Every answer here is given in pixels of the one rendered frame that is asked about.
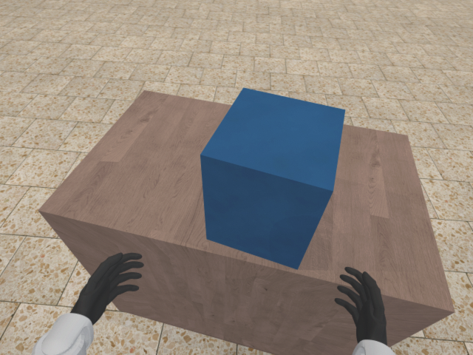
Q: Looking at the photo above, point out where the right robot hand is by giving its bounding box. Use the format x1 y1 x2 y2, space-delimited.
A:
335 267 387 345

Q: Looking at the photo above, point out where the pedestal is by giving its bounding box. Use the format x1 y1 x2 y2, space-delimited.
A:
38 90 455 355

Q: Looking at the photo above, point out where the robot right forearm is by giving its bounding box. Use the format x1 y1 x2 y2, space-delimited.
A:
352 339 395 355

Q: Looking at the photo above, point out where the robot left forearm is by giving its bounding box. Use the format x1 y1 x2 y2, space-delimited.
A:
32 313 94 355

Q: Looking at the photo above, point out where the left robot hand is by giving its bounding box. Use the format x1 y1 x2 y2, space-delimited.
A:
70 253 144 325

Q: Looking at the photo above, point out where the carton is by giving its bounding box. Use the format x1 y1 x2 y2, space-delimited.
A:
200 87 345 270

